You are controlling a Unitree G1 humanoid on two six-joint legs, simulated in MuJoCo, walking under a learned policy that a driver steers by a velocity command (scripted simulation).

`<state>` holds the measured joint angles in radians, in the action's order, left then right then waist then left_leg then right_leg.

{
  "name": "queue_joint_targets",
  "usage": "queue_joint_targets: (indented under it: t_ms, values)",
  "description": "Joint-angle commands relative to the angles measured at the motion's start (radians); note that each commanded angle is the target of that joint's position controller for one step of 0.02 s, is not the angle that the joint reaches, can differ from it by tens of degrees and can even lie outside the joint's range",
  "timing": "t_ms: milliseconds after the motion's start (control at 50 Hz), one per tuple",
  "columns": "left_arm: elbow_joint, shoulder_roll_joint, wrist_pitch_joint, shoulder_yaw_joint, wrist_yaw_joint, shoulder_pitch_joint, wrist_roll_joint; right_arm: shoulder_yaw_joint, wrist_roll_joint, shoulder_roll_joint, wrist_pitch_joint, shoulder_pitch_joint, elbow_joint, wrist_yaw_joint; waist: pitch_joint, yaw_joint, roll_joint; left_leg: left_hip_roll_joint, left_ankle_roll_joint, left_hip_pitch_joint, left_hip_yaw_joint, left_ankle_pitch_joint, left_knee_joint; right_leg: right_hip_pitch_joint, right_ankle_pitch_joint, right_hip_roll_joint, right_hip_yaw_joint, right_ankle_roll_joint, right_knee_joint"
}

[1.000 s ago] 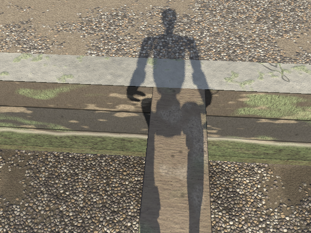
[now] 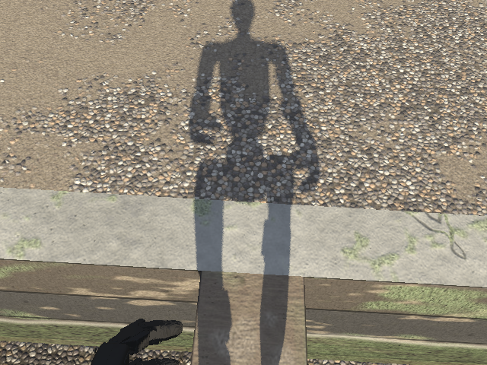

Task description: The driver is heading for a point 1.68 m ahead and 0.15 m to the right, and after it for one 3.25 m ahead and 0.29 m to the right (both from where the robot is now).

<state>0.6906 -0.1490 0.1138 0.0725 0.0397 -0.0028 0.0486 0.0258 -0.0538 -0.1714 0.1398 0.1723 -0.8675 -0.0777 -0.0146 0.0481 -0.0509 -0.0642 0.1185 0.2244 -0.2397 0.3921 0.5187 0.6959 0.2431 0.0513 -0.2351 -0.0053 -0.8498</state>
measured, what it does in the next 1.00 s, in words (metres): walks ahead: right foot, then left foot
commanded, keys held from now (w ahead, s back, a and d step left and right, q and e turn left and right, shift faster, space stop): no key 0.96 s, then w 0.04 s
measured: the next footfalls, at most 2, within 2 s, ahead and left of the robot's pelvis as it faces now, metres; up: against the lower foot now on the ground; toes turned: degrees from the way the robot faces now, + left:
right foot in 0.06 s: +0.18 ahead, -0.04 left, +0.00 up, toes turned -10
left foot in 0.38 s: +0.13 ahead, +0.06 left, +0.00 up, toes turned +10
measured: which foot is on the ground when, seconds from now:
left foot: down 0.00-0.04, up 0.06-0.36, down 0.38-1.00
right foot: up 0.00-0.04, down 0.06-1.00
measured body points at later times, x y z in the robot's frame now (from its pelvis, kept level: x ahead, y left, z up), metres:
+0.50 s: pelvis +0.12 -0.01 +0.01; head +0.11 -0.03 +0.46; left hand +0.31 +0.18 -0.08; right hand +0.27 -0.17 -0.12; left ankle +0.09 +0.05 -0.72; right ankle +0.14 -0.03 -0.72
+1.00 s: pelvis +0.14 -0.01 +0.02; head +0.13 -0.02 +0.47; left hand +0.24 +0.18 -0.12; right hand +0.19 -0.22 -0.13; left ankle +0.09 +0.05 -0.72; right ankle +0.14 -0.03 -0.72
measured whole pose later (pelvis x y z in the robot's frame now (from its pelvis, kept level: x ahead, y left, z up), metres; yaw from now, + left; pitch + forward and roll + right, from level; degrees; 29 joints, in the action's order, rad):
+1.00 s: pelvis +0.14 -0.01 +0.02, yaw +1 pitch +2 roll +1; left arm 0.94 -0.12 0.08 0.06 0.02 0.21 0.04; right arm 0.02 -0.07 -0.13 0.07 0.26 -1.05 -0.04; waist 0.07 0.00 0.00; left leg -0.05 0.07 0.05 -0.17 0.21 0.22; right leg 0.12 0.15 -0.08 -0.22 -0.14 -0.21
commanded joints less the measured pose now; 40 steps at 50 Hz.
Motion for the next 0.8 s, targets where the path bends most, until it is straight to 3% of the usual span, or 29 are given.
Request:
queue_joint_targets:
  t_ms: [20, 40, 60, 80, 100, 120, 140, 160, 180, 200, 240, 260, 300, 340, 360, 380, 400, 420, 440, 460, 480, 500, 520, 560, 600, 680, 700, 760, 800]
  values:
    - [0.006, -0.111, 0.017, -0.035, 0.019, 0.188, -0.01, 0.026, 0.055, -0.142, -0.001, -0.137, 0.069, 0.017, 0.171, -0.165, 0.132, 0.166, -0.013, -0.088, 0.152, -0.682, 0.044, -0.37, -0.11, -0.081, 0.035, -0.045, 0.347]
    - [0.066, -0.133, 0.023, -0.053, 0.017, 0.318, -0.016, 0.02, 0.077, -0.127, -0.004, -0.147, 0.069, 0.019, 0.236, -0.243, 0.068, 0.138, -0.038, -0.058, 0.133, -0.533, 0.205, -0.554, -0.212, -0.075, 0.034, -0.034, 0.442]
    - [0.066, -0.182, 0.031, -0.06, -0.01, 0.325, -0.002, -0.007, 0.062, -0.031, -0.021, -0.114, 0.079, 0.016, 0.364, -0.218, -0.066, 0.077, -0.053, 0.11, 0.086, 0.145, 0.468, -0.799, -0.4, 0.157, 0.23, 0.022, 0.344]
    - [0.005, -0.107, 0.025, -0.029, 0.011, 0.181, -0.031, 0.021, -0.032, -0.034, -0.036, -0.06, 0.085, 0.03, 0.325, -0.118, -0.013, -0.003, -0.075, 0.473, 0.138, 0.278, 0.676, -0.929, -0.894, 0.348, 0.552, 0.017, 0.37]
    - [-0.008, -0.038, 0.008, -0.018, 0.031, 0.144, -0.044, 0.015, -0.033, -0.088, -0.046, 0.043, 0.053, 0.041, 0.381, -0.124, -0.02, 0.023, -0.093, 0.584, 0.142, 0.204, 0.793, -0.931, -1.083, 0.371, 0.591, -0.05, 0.391]
    - [-0.03, -0.005, 0.003, -0.015, 0.03, 0.084, -0.039, 0.019, -0.016, -0.108, -0.058, 0.068, 0.035, 0.053, 0.386, -0.101, -0.002, 0.085, -0.113, 0.579, 0.155, 0.143, 0.839, -0.871, -0.936, 0.342, 0.529, -0.042, 0.379]
    - [-0.022, 0.03, 0.012, -0.012, 0.03, 0.071, -0.03, 0.013, -0.006, -0.093, -0.072, 0.044, 0.035, 0.067, 0.335, -0.081, 0.065, 0.142, -0.129, 0.513, 0.169, 0.069, 0.803, -0.727, -0.711, 0.301, 0.467, -0.005, 0.392]
    - [-0.013, 0.07, 0.025, -0.006, 0.017, 0.044, -0.01, -0.002, -0.004, -0.062, -0.084, 0.016, 0.049, 0.068, 0.248, -0.064, 0.083, 0.171, -0.144, 0.422, 0.177, 0.011, 0.752, -0.546, -0.53, 0.263, 0.41, 0.015, 0.439]
    - [-0.018, 0.072, 0.025, -0.007, -0.001, 0.018, 0.007, -0.017, 0.003, -0.019, -0.089, -0.018, 0.077, 0.064, 0.198, -0.05, 0.083, 0.17, -0.153, 0.312, 0.164, -0.03, 0.712, -0.388, -0.482, 0.232, 0.355, 0.004, 0.481]
    - [-0.019, 0.066, 0.023, -0.013, -0.013, 0.013, 0.017, -0.022, 0.016, -0.007, -0.089, -0.006, 0.084, 0.067, 0.206, -0.037, 0.074, 0.144, -0.15, 0.243, 0.137, -0.058, 0.688, -0.327, -0.471, 0.192, 0.296, -0.006, 0.499]
    - [-0.025, 0.039, 0.016, -0.023, -0.014, -0.016, 0.012, -0.032, 0.026, 0.011, -0.086, -0.007, 0.103, 0.08, 0.239, -0.024, 0.044, 0.113, -0.146, 0.198, 0.092, -0.088, 0.601, -0.342, -0.456, 0.158, 0.226, -0.024, 0.502]
    - [-0.037, 0.019, 0.009, -0.028, -0.012, -0.041, 0.009, -0.037, 0.023, 0.019, -0.089, -0.027, 0.115, 0.088, 0.254, -0.025, 0.025, 0.083, -0.142, 0.174, 0.059, -0.077, 0.533, -0.359, -0.388, 0.134, 0.196, -0.023, 0.504]
    - [-0.031, -0.002, 0.001, -0.035, -0.007, -0.032, 0.004, -0.039, 0.017, 0.014, -0.091, -0.061, 0.123, 0.094, 0.22, -0.044, -0.011, 0.05, -0.136, 0.148, 0.037, -0.038, 0.412, -0.378, -0.249, 0.121, 0.198, -0.018, 0.521]
    - [-0.017, -0.024, -0.006, -0.038, -0.005, -0.029, -0.008, -0.043, 0.01, 0.018, -0.085, -0.058, 0.119, 0.082, 0.174, -0.028, -0.047, 0.024, -0.134, 0.099, 0.029, 0.0, 0.244, -0.38, -0.123, 0.109, 0.205, -0.018, 0.527]
    - [-0.017, -0.024, -0.011, -0.038, -0.011, -0.047, -0.014, -0.042, 0.015, 0.023, -0.083, -0.017, 0.093, 0.073, 0.154, -0.001, -0.026, 0.001, -0.133, 0.044, 0.016, -0.025, 0.09, -0.376, -0.064, 0.091, 0.2, -0.01, 0.513]
    - [-0.008, -0.03, -0.019, -0.036, -0.023, -0.046, -0.029, -0.04, 0.029, 0.031, -0.083, 0.051, 0.049, 0.056, 0.13, 0.025, -0.004, -0.042, -0.133, -0.034, -0.025, -0.113, -0.1, -0.37, -0.02, 0.06, 0.175, 0.009, 0.475]
    - [0.002, -0.012, -0.026, -0.034, -0.031, -0.015, -0.049, -0.037, 0.064, 0.029, -0.076, 0.03, 0.042, 0.049, 0.132, -0.007, -0.011, 0.001, -0.127, -0.087, 0.019, -0.26, -0.124, -0.387, -0.052, 0.054, 0.178, 0.0, 0.418]
    - [0.012, 0.023, -0.028, -0.025, -0.026, 0.061, -0.053, -0.05, 0.095, 0.04, -0.059, -0.076, 0.088, 0.05, 0.137, -0.081, -0.006, 0.13, -0.107, -0.054, 0.161, -0.418, -0.12, -0.43, -0.107, 0.074, 0.189, 0.006, 0.412]
    - [0.03, 0.009, -0.022, -0.029, -0.023, 0.128, -0.024, -0.065, 0.076, 0.062, -0.043, -0.175, 0.133, 0.033, 0.132, -0.098, 0.008, 0.176, -0.076, 0.01, 0.229, -0.459, -0.142, -0.485, -0.174, 0.08, 0.186, 0.007, 0.468]
    - [0.026, -0.002, -0.017, -0.028, -0.026, 0.089, -0.021, -0.071, 0.054, 0.074, -0.044, -0.175, 0.134, 0.026, 0.136, -0.064, 0.018, 0.161, -0.071, 0.023, 0.209, -0.503, -0.176, -0.548, -0.248, 0.077, 0.183, -0.004, 0.469]
    - [0.012, 0.015, -0.014, -0.018, -0.028, 0.051, -0.035, -0.073, 0.038, 0.077, -0.046, -0.148, 0.111, 0.026, 0.166, -0.046, 0.037, 0.152, -0.064, 0.006, 0.191, -0.538, -0.2, -0.596, -0.307, 0.071, 0.18, -0.009, 0.485]
    - [0.006, 0.016, -0.017, -0.014, -0.027, 0.041, -0.035, -0.068, 0.029, 0.066, -0.05, -0.116, 0.091, 0.03, 0.186, -0.048, 0.04, 0.15, -0.058, -0.029, 0.178, -0.573, -0.213, -0.632, -0.347, 0.076, 0.183, -0.026, 0.496]
    - [0.005, 0.026, -0.019, -0.007, -0.023, 0.041, -0.031, -0.064, 0.026, 0.054, -0.054, -0.094, 0.077, 0.035, 0.194, -0.054, 0.036, 0.153, -0.048, -0.061, 0.177, -0.573, -0.226, -0.643, -0.354, 0.076, 0.181, -0.038, 0.517]
    - [0.026, 0.008, -0.017, -0.006, -0.023, 0.058, -0.022, -0.055, 0.023, 0.05, -0.057, -0.066, 0.063, 0.035, 0.164, -0.047, 0.023, 0.154, -0.035, -0.094, 0.18, -0.498, -0.248, -0.619, -0.333, 0.074, 0.185, -0.064, 0.551]
    - [0.041, -0.005, -0.015, -0.007, -0.022, 0.071, -0.016, -0.047, 0.006, 0.051, -0.056, -0.029, 0.029, 0.032, 0.126, -0.048, 0.033, 0.157, -0.021, -0.08, 0.188, -0.419, -0.273, -0.612, -0.292, 0.082, 0.202, -0.072, 0.583]
    - [0.074, -0.017, -0.016, -0.01, -0.02, 0.08, -0.013, -0.03, -0.003, 0.037, -0.056, -0.015, -0.014, 0.03, 0.078, -0.051, 0.045, 0.158, -0.008, -0.057, 0.195, -0.315, -0.316, -0.609, -0.19, 0.09, 0.229, -0.074, 0.634]
    - [0.077, -0.018, -0.016, -0.012, -0.018, 0.081, -0.021, -0.03, -0.002, 0.042, -0.055, -0.008, -0.021, 0.027, 0.073, -0.048, 0.043, 0.16, -0.009, -0.059, 0.194, -0.326, -0.315, -0.609, -0.197, 0.085, 0.225, -0.079, 0.641]
    - [0.095, -0.011, -0.02, -0.014, -0.013, 0.09, -0.017, -0.024, -0.008, 0.026, -0.061, 0.003, -0.048, 0.027, 0.09, -0.052, 0.051, 0.165, -0.003, -0.06, 0.192, -0.332, -0.319, -0.643, -0.213, 0.092, 0.23, -0.072, 0.653]
    - [0.114, -0.009, -0.021, -0.015, -0.015, 0.107, -0.014, -0.019, -0.003, 0.024, -0.064, 0.02, -0.069, 0.03, 0.093, -0.054, 0.05, 0.169, -0.004, -0.07, 0.19, -0.342, -0.32, -0.651, -0.228, 0.093, 0.226, -0.07, 0.659]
